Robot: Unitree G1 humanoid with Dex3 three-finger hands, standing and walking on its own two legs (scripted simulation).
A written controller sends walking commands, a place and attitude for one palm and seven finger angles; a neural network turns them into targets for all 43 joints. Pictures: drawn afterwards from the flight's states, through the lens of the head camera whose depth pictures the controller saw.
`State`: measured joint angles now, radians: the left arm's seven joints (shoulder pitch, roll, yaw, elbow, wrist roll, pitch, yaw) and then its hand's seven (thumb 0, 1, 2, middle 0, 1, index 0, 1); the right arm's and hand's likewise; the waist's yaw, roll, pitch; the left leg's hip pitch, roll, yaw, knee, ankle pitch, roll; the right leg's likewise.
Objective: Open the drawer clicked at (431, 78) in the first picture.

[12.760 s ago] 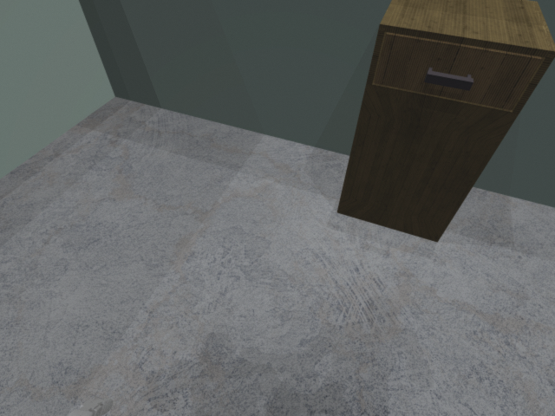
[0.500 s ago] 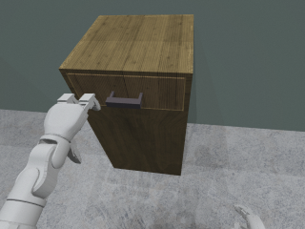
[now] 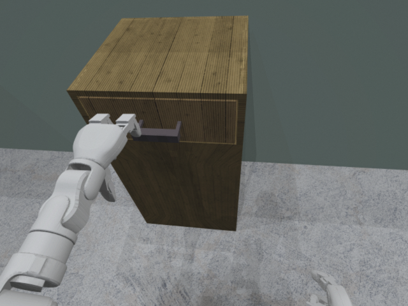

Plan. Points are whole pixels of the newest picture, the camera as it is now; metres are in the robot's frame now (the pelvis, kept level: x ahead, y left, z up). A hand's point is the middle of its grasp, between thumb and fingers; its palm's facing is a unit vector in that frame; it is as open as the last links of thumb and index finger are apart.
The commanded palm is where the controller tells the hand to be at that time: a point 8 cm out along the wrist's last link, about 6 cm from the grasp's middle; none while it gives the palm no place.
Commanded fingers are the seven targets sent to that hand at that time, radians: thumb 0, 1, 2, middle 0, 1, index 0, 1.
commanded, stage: move the hooked fingers above the handle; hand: left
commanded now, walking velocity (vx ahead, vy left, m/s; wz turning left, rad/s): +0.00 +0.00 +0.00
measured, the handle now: (157, 129) +0.54 +0.21 -0.01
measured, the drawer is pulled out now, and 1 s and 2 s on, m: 0.00 0.00 0.00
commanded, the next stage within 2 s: none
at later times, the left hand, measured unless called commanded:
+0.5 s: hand (135, 141) +0.42 +0.21 +0.08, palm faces +0.00 -0.02 -1.00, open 13.8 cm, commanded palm +0.40 +0.22 +0.13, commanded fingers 0.00 -0.50 0.30 -0.30 -1.20 -0.30 -1.20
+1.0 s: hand (148, 130) +0.48 +0.20 +0.05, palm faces -0.05 -0.01 -1.00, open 13.8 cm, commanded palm +0.47 +0.21 +0.11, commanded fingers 0.00 -0.50 0.30 -0.30 -1.20 -0.30 -1.20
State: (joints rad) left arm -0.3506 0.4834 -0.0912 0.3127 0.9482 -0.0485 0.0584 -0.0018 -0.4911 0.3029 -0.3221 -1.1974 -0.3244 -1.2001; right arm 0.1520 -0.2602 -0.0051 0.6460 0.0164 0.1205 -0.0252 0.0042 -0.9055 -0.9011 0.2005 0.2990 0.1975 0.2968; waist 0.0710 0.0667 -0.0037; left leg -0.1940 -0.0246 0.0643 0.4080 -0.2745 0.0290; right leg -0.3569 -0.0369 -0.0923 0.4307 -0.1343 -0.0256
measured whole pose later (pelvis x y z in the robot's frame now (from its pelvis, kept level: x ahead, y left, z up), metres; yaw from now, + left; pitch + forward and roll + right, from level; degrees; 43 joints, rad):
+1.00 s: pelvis +0.02 +0.00 -0.01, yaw -1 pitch +12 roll +1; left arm -0.79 0.44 -0.10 0.92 1.04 -0.07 0.20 0.00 -0.49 0.30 -0.32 -1.20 -0.32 -1.20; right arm 0.28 -0.27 -0.05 0.69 0.00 0.13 -0.03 0.00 -0.91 -0.90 0.20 0.30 0.20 0.30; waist -0.04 0.05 -0.07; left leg -0.41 -0.02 0.08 0.54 -0.35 0.04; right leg -0.57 -0.03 -0.07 0.55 -0.19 -0.02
